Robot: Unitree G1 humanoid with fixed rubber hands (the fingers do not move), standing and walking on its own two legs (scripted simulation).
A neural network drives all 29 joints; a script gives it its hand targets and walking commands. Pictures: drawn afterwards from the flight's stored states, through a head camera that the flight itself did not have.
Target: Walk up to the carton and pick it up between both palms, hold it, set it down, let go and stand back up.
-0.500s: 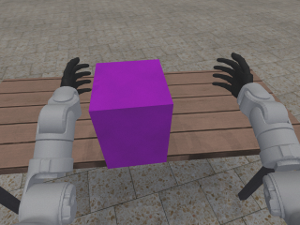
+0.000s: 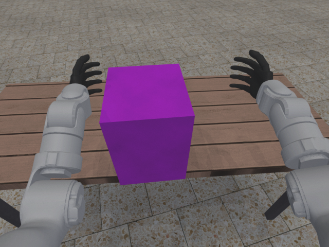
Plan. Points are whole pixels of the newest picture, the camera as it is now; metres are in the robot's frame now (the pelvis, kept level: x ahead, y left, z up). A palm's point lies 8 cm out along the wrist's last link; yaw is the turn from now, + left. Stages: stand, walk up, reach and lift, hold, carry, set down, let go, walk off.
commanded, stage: reach and lift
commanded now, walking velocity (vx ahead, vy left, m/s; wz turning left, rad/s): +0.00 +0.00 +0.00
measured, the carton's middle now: (148, 126) +0.47 +0.08 +0.02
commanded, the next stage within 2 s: none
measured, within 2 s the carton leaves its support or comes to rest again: neither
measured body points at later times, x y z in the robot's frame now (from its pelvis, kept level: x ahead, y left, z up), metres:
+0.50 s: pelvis +0.00 +0.00 +0.00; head +0.02 +0.00 +0.45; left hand +0.42 +0.23 +0.11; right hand +0.45 -0.16 +0.13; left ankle +0.01 +0.15 -0.75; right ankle -0.01 -0.14 -0.75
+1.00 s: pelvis +0.01 +0.00 +0.00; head +0.04 -0.01 +0.45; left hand +0.42 +0.22 +0.09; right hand +0.47 -0.13 +0.10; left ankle +0.01 +0.15 -0.75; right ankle -0.01 -0.14 -0.75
